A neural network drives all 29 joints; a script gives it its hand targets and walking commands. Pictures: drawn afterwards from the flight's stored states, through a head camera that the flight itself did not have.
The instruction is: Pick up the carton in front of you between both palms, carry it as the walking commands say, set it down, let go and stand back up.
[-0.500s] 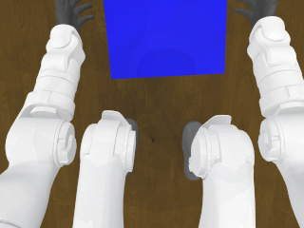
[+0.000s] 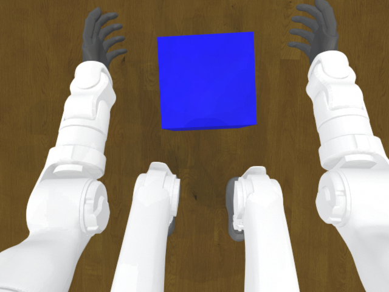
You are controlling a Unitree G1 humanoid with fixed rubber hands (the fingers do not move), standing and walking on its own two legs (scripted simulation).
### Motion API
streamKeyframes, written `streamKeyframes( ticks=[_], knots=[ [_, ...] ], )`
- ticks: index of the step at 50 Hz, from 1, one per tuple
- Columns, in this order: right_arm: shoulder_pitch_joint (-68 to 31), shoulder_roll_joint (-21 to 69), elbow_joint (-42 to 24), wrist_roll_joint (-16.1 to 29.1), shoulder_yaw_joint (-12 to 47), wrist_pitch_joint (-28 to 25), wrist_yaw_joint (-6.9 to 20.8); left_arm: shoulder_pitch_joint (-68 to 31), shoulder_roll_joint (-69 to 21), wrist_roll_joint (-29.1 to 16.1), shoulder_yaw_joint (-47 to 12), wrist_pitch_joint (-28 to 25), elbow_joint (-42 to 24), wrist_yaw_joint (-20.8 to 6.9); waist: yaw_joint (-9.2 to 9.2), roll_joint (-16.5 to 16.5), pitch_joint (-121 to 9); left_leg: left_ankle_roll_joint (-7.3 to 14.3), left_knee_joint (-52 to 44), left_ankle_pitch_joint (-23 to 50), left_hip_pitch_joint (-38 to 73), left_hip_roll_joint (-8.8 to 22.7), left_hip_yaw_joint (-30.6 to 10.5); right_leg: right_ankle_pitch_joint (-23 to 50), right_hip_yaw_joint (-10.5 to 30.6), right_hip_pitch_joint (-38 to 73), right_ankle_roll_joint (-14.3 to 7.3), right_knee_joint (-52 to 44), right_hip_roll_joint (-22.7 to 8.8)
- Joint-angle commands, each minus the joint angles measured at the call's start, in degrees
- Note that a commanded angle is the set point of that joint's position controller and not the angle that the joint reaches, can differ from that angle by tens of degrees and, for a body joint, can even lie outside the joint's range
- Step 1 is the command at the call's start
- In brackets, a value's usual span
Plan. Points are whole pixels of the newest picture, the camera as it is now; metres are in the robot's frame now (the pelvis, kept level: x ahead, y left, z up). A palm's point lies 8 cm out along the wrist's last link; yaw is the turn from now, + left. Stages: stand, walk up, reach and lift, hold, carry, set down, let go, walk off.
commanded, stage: set down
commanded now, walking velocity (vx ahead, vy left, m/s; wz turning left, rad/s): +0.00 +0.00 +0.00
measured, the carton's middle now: (205, 91) +0.49 +0.00 -0.35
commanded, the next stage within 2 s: let go in 0.50 s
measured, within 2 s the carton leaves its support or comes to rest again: neither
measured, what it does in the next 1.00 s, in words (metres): rises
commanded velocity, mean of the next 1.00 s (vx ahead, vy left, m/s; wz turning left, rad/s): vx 0.00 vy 0.00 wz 0.00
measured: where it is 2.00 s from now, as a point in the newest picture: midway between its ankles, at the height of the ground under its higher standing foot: (201, 217)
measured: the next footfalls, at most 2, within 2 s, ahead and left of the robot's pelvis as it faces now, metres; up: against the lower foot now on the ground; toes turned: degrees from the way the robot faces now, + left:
none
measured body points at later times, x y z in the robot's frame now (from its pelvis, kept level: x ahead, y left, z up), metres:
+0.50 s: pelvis +0.03 +0.00 +0.14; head +0.32 -0.01 +0.48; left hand +0.51 +0.21 +0.03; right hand +0.53 -0.20 +0.03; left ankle +0.10 +0.12 -0.44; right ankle +0.10 -0.11 -0.44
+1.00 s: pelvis +0.10 +0.00 +0.26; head +0.28 +0.00 +0.67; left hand +0.40 +0.23 +0.15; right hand +0.41 -0.22 +0.15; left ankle +0.10 +0.12 -0.44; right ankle +0.10 -0.11 -0.44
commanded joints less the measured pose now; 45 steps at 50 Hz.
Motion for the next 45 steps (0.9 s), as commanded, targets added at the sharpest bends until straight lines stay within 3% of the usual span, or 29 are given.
streamKeyframes(
  ticks=[1,8,27,35,40,45],
  knots=[
    [-12.36,-6.29,-8.85,-0.5,-0.81,-0.21,0.19,-10.07,6.93,0.07,0.91,-0.43,-8.41,-0.31,0.79,-3.3,-62.5,-1.25,-12.61,14.92,31.74,-1.06,5.63,15.15,-3.99,39.26,0.59,-12.45,1.35],
    [-9.52,-5.59,-12.71,-1.62,-1.61,1.55,1.01,-6.82,6.6,0.45,1.49,0.97,-11.84,-1.8,0.69,-3.79,-64.32,-1.34,-19.61,17.52,36.42,-1.25,5.88,18.56,-3.77,46.83,1.01,-19.55,1.78],
    [-0.45,-1.58,-9.37,-5.98,-4.64,-0.75,3.33,1.68,3.48,5.55,4.0,-1.43,-9.03,-5.3,0.57,-2.99,-55.64,-1.2,-41.09,24.28,51.85,-0.34,3.5,25.54,-1.21,60.74,1.59,-41.11,0.63],
    [18.96,1.75,-17.35,-10.47,-3.99,-0.67,1.48,19.32,4.29,10.62,1.67,-1.77,-14.37,-7.98,0.16,-1.73,-57.99,-0.21,-49.61,29.62,67.09,-0.41,2.93,31.64,-0.88,75.52,1.44,-50.0,0.65],
    [28.47,2.5,-24.19,-8.65,-1.87,-2.46,1.71,28.72,4.05,9.32,-1.47,-2.91,-19.54,-9.24,0.32,-0.39,-49.01,0.52,-55.13,32.57,76.76,0.36,1.02,31.81,-0.48,78.68,0.89,-55.82,0.52],
    [39.98,3.32,-24.22,-7.28,-0.13,-4.82,2.97,39.69,2.77,7.05,-4.03,-4.96,-19.56,-9.89,-0.45,-0.3,-40.87,0.58,-59.12,36.49,83.52,1.15,-0.72,33.14,-0.18,81.52,0.59,-59.99,0.01]
  ],
)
